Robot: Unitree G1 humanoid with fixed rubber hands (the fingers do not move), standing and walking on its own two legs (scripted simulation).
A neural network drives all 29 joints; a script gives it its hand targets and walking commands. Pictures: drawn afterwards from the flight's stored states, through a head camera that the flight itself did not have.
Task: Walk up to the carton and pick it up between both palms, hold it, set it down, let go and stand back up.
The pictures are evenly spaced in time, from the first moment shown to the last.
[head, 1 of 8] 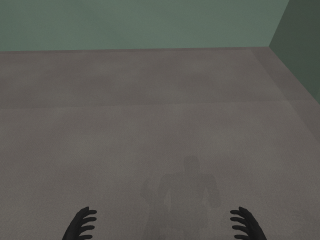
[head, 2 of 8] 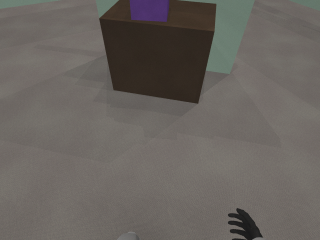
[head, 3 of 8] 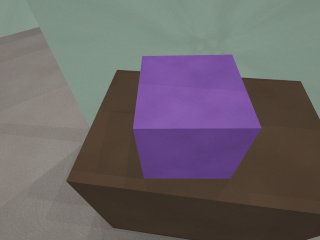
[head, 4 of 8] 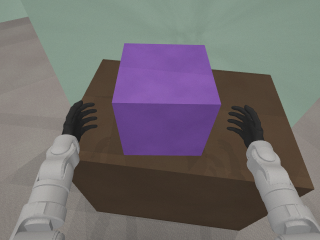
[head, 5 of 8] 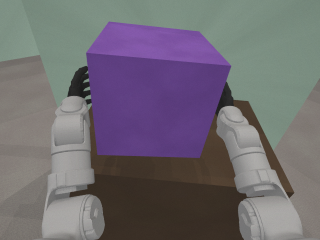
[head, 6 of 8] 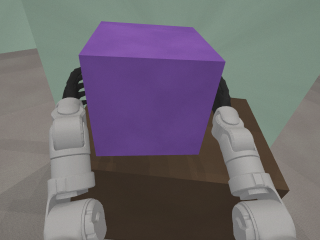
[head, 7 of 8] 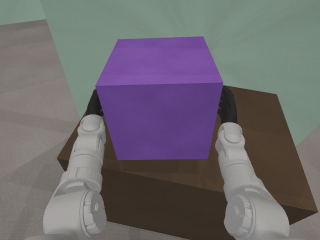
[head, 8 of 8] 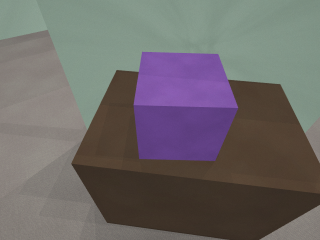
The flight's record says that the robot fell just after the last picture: no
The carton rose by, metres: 0.21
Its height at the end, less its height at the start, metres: +0.00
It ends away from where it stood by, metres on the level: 0.01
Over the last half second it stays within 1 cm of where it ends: yes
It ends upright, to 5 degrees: yes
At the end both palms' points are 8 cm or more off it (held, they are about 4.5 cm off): yes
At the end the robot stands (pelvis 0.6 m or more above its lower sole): yes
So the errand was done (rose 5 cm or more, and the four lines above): yes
